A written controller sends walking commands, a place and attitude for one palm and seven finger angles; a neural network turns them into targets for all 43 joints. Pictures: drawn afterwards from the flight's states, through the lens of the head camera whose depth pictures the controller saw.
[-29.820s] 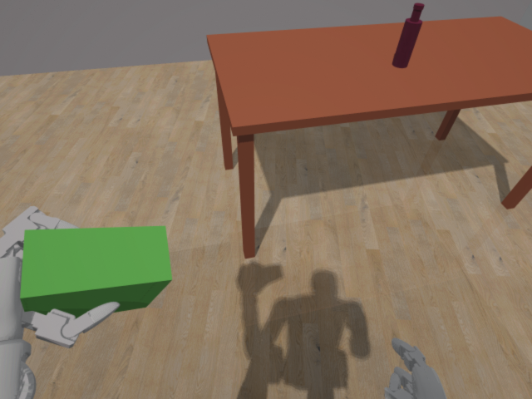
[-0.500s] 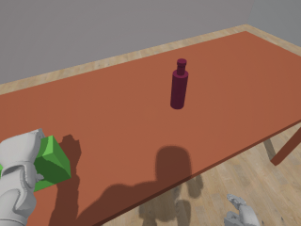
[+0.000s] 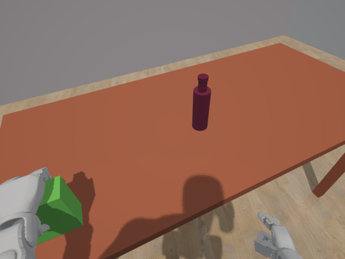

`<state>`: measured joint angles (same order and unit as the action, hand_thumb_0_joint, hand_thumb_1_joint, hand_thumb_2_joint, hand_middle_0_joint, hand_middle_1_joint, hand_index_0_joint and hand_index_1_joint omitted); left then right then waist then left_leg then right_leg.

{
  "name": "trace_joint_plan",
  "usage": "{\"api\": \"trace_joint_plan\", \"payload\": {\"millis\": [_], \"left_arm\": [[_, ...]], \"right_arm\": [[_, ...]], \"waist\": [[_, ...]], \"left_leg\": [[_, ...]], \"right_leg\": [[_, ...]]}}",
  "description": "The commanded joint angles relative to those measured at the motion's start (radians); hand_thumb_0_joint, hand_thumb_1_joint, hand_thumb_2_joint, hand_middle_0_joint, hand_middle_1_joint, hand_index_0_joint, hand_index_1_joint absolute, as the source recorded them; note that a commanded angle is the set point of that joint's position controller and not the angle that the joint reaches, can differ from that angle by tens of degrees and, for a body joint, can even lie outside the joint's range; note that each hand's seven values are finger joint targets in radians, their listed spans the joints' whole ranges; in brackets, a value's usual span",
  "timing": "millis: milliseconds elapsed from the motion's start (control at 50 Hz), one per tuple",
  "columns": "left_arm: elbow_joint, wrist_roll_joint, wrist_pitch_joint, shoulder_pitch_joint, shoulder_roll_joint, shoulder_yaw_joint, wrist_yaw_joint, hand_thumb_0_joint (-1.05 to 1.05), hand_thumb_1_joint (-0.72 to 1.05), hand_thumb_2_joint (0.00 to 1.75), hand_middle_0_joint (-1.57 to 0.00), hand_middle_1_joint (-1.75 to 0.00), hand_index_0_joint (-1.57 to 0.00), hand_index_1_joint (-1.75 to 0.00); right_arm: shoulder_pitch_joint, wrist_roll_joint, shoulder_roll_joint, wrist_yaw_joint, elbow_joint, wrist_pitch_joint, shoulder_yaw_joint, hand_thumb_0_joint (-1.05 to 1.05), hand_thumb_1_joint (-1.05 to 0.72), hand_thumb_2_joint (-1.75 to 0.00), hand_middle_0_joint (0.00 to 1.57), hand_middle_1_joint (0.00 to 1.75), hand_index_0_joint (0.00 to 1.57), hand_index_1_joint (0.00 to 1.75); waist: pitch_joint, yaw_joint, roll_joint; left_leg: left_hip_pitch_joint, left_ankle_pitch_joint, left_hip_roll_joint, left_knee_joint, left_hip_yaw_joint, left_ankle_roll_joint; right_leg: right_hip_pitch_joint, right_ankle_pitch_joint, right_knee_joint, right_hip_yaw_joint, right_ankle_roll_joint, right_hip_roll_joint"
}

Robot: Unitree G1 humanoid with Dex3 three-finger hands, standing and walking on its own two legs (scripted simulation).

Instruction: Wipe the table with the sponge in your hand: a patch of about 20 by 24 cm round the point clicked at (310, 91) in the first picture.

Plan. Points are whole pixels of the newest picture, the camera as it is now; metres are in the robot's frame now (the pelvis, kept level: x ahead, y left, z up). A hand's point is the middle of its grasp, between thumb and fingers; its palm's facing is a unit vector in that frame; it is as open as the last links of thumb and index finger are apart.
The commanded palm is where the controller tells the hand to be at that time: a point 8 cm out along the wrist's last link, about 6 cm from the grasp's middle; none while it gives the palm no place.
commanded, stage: wipe back along the first lane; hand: left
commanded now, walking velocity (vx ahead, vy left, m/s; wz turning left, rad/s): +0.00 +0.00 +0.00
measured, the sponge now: (46, 217) +0.19 +0.34 +0.00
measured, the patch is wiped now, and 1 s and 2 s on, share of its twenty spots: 1.00 1.00 1.00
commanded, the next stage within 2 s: lift the sponge slowly off the table in 0.48 s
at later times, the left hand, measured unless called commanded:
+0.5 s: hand (35, 222) +0.16 +0.32 +0.05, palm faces +0.04 -0.05 -1.00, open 10.4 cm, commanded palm +0.11 +0.29 +0.08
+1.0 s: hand (34, 228) +0.15 +0.31 +0.06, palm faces +0.03 -0.10 -0.99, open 10.4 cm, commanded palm +0.11 +0.29 +0.12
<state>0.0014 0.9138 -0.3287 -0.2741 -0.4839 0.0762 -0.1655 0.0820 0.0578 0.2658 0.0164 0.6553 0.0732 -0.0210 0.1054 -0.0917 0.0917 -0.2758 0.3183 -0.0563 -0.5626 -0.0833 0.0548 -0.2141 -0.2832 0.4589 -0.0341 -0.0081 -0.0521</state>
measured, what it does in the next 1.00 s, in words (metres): stands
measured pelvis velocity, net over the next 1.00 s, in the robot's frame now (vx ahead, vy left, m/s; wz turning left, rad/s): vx -0.02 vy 0.00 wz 0.00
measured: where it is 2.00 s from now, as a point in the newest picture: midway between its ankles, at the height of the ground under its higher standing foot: outside the picture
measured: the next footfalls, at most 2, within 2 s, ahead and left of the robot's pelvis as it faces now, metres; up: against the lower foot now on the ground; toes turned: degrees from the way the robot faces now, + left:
none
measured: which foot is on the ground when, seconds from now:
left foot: down 0.00-1.00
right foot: down 0.00-1.00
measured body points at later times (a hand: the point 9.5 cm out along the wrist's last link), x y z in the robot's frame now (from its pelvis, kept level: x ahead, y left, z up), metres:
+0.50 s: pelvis -0.01 +0.00 +0.00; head -0.04 -0.03 +0.45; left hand +0.15 +0.31 +0.11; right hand +0.22 -0.22 -0.08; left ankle -0.02 +0.09 -0.74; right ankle -0.03 -0.13 -0.74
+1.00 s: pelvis -0.02 +0.00 +0.00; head -0.05 -0.03 +0.45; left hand +0.14 +0.31 +0.11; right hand +0.23 -0.20 -0.07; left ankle -0.02 +0.09 -0.74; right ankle -0.03 -0.13 -0.74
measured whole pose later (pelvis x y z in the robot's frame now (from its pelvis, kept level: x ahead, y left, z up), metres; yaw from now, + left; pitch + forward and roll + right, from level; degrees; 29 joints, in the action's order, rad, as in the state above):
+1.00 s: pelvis -0.02 +0.00 +0.00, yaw +0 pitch -2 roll -2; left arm 0.20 0.92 -0.40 -0.40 -0.45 0.01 -0.12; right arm 0.06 0.05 0.24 0.02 0.65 0.04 -0.03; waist 0.07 -0.12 0.09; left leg -0.22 0.31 -0.05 -0.56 -0.08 0.05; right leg -0.16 -0.28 0.47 -0.04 -0.01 -0.05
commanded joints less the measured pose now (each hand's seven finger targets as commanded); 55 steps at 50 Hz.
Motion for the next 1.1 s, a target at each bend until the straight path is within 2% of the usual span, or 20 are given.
{"api": "trace_joint_plan", "payload": {"millis": [0,120,160,180,220,260,320,360,380,420,460,480,540,680,860,880,960,1020,1060,1080], "left_arm": [[0.075,-0.038,-0.024,-0.037,-0.101,0.035,0.037,0.00,0.10,1.30,-1.20,-1.60,-1.20,-1.60],[0.114,-0.042,-0.029,-0.099,-0.066,0.009,0.032,0.00,0.10,1.30,-1.20,-1.60,-1.20,-1.60],[0.132,-0.042,-0.030,-0.086,-0.101,0.037,0.027,0.00,0.10,1.30,-1.20,-1.60,-1.20,-1.60],[0.147,-0.044,-0.029,-0.101,-0.045,-0.013,0.026,0.00,0.10,1.30,-1.20,-1.60,-1.20,-1.60],[0.128,-0.044,-0.034,-0.119,-0.033,-0.019,0.024,0.00,0.10,1.30,-1.20,-1.60,-1.20,-1.60],[0.144,-0.047,-0.037,-0.117,-0.073,0.014,0.021,0.00,0.10,1.30,-1.20,-1.60,-1.20,-1.60],[0.141,-0.051,-0.046,-0.155,-0.036,-0.009,0.022,0.00,0.10,1.30,-1.20,-1.60,-1.20,-1.60],[0.176,-0.051,-0.053,-0.157,-0.061,0.004,0.023,0.00,0.10,1.30,-1.20,-1.60,-1.20,-1.60],[0.187,-0.048,-0.057,-0.154,-0.004,-0.049,0.026,0.00,0.10,1.30,-1.20,-1.60,-1.20,-1.60],[0.198,-0.052,-0.061,-0.207,0.005,-0.053,0.028,0.00,0.10,1.30,-1.20,-1.60,-1.20,-1.60],[0.222,-0.049,-0.063,-0.226,-0.045,-0.010,0.027,0.00,0.10,1.30,-1.20,-1.60,-1.20,-1.60],[0.236,-0.054,-0.064,-0.254,-0.004,-0.043,0.027,0.00,0.10,1.30,-1.20,-1.60,-1.20,-1.60],[0.218,-0.040,-0.074,-0.183,-0.031,-0.031,0.026,0.00,0.10,1.30,-1.20,-1.60,-1.20,-1.60],[0.272,-0.017,-0.078,-0.080,-0.068,-0.023,0.028,0.00,0.10,1.30,-1.20,-1.60,-1.20,-1.60],[0.369,-0.008,-0.061,-0.077,-0.116,0.011,0.038,0.00,0.10,1.30,-1.20,-1.60,-1.20,-1.60],[0.378,-0.009,-0.060,-0.061,-0.085,-0.015,0.035,0.00,0.10,1.30,-1.20,-1.60,-1.20,-1.60],[0.399,0.007,-0.061,-0.018,-0.156,0.034,0.032,0.00,0.10,1.30,-1.20,-1.60,-1.20,-1.60],[0.397,0.002,-0.054,-0.058,-0.126,0.019,0.036,0.00,0.10,1.30,-1.20,-1.60,-1.20,-1.60],[0.408,0.007,-0.058,-0.037,-0.192,0.068,0.038,0.00,0.10,1.30,-1.20,-1.60,-1.20,-1.60],[0.417,0.002,-0.055,-0.028,-0.162,0.049,0.037,0.00,0.10,1.30,-1.20,-1.60,-1.20,-1.60]], "right_arm": [[-0.185,0.001,0.111,0.013,-0.164,-0.051,0.044,0.00,-0.90,-0.90,0.20,0.30,0.20,0.30],[-0.194,0.002,0.106,0.014,-0.170,-0.060,0.046,0.00,-0.90,-0.90,0.20,0.30,0.20,0.30],[-0.205,0.003,0.111,0.016,-0.169,-0.062,0.046,0.00,-0.90,-0.90,0.20,0.30,0.20,0.30],[-0.209,0.003,0.100,0.017,-0.182,-0.065,0.046,0.00,-0.90,-0.90,0.20,0.30,0.20,0.30],[-0.209,0.004,0.100,0.017,-0.175,-0.069,0.046,0.00,-0.90,-0.90,0.20,0.30,0.20,0.30],[-0.218,0.003,0.106,0.018,-0.173,-0.071,0.046,0.00,-0.90,-0.90,0.20,0.30,0.20,0.30],[-0.218,0.004,0.100,0.016,-0.172,-0.072,0.045,0.00,-0.90,-0.90,0.20,0.30,0.20,0.30],[-0.235,0.006,0.100,0.014,-0.173,-0.072,0.042,0.00,-0.90,-0.90,0.20,0.30,0.20,0.30],[-0.233,0.007,0.093,0.012,-0.184,-0.074,0.041,0.00,-0.90,-0.90,0.20,0.30,0.20,0.30],[-0.235,0.006,0.090,0.008,-0.187,-0.078,0.042,0.00,-0.90,-0.90,0.20,0.30,0.20,0.30],[-0.244,0.003,0.096,0.005,-0.183,-0.077,0.041,0.00,-0.90,-0.90,0.20,0.30,0.20,0.30],[-0.244,0.005,0.088,0.004,-0.191,-0.075,0.042,0.00,-0.90,-0.90,0.20,0.30,0.20,0.30],[-0.240,0.004,0.094,0.010,-0.177,-0.071,0.038,0.00,-0.90,-0.90,0.20,0.30,0.20,0.30],[-0.250,0.002,0.088,0.018,-0.184,-0.077,0.035,0.00,-0.90,-0.90,0.20,0.30,0.20,0.30],[-0.254,-0.009,0.088,0.011,-0.189,-0.089,0.031,0.00,-0.90,-0.90,0.20,0.30,0.20,0.30],[-0.247,-0.008,0.080,0.012,-0.194,-0.093,0.032,0.00,-0.90,-0.90,0.20,0.30,0.20,0.30],[-0.254,-0.012,0.088,0.016,-0.187,-0.097,0.031,0.00,-0.90,-0.90,0.20,0.30,0.20,0.30],[-0.245,-0.013,0.082,0.014,-0.184,-0.099,0.031,0.00,-0.90,-0.90,0.20,0.30,0.20,0.30],[-0.257,-0.016,0.089,0.017,-0.180,-0.095,0.028,0.00,-0.90,-0.90,0.20,0.30,0.20,0.30],[-0.248,-0.014,0.080,0.016,-0.186,-0.096,0.027,0.00,-0.90,-0.90,0.20,0.30,0.20,0.30]], "waist": [[0.057,-0.014,-0.094],[0.044,-0.014,-0.103],[0.044,-0.020,-0.092],[0.039,-0.018,-0.081],[0.029,-0.018,-0.100],[0.039,-0.025,-0.119],[0.028,-0.025,-0.125],[0.022,-0.029,-0.087],[0.014,-0.022,-0.080],[0.016,-0.031,-0.094],[0.028,-0.038,-0.107],[0.015,-0.034,-0.104],[-0.006,-0.028,-0.121],[0.009,-0.030,-0.049],[0.017,-0.034,-0.031],[0.017,-0.030,-0.027],[0.040,-0.041,-0.006],[0.038,-0.038,-0.024],[0.031,-0.044,-0.006],[0.038,-0.039,-0.013]], "left_leg": [[0.028,-0.349,0.031,0.065,-0.013,-0.002],[0.027,-0.313,0.033,0.064,-0.012,0.000],[0.032,-0.293,0.035,0.072,-0.020,-0.001],[0.026,-0.279,0.033,0.070,-0.013,0.001],[0.028,-0.269,0.034,0.069,-0.012,0.000],[0.033,-0.261,0.034,0.071,-0.020,0.000],[0.024,-0.266,0.035,0.070,-0.014,0.000],[0.033,-0.252,0.036,0.080,-0.022,-0.002],[0.025,-0.250,0.037,0.080,-0.016,-0.001],[0.030,-0.251,0.039,0.080,-0.018,0.000],[0.035,-0.259,0.039,0.078,-0.024,-0.002],[0.025,-0.251,0.039,0.078,-0.017,-0.001],[0.030,-0.229,0.040,0.084,-0.019,0.000],[0.048,-0.215,0.039,0.104,-0.029,0.001],[0.081,-0.271,0.043,0.105,-0.046,0.000],[0.075,-0.269,0.042,0.103,-0.039,0.003],[0.102,-0.281,0.037,0.107,-0.046,0.002],[0.101,-0.305,0.035,0.100,-0.036,0.003],[0.107,-0.288,0.034,0.108,-0.041,0.003],[0.102,-0.291,0.032,0.104,-0.034,0.005]], "right_leg": [[0.052,0.336,-0.024,0.033,-0.062,0.005],[0.036,0.301,-0.025,0.024,-0.061,0.001],[0.032,0.273,-0.028,0.013,-0.064,-0.002],[0.028,0.251,-0.026,0.026,-0.061,-0.001],[0.017,0.242,-0.033,0.022,-0.061,-0.001],[0.024,0.241,-0.034,0.006,-0.063,-0.003],[0.024,0.244,-0.032,0.019,-0.060,-0.001],[0.023,0.214,-0.036,0.007,-0.063,-0.004],[0.017,0.203,-0.031,0.025,-0.061,-0.003],[0.021,0.202,-0.034,0.026,-0.061,-0.004],[0.033,0.227,-0.031,0.010,-0.063,-0.005],[0.026,0.207,-0.030,0.024,-0.060,-0.003],[0.006,0.179,-0.045,0.016,-0.058,-0.004],[0.020,0.124,-0.043,0.011,-0.067,-0.011],[0.038,0.174,-0.045,-0.004,-0.072,-0.016],[0.035,0.163,-0.041,0.010,-0.070,-0.014],[0.060,0.180,-0.049,-0.016,-0.078,-0.017],[0.064,0.200,-0.049,-0.002,-0.074,-0.012],[0.073,0.191,-0.060,-0.024,-0.077,-0.014],[0.076,0.188,-0.054,-0.006,-0.074,-0.010]]}}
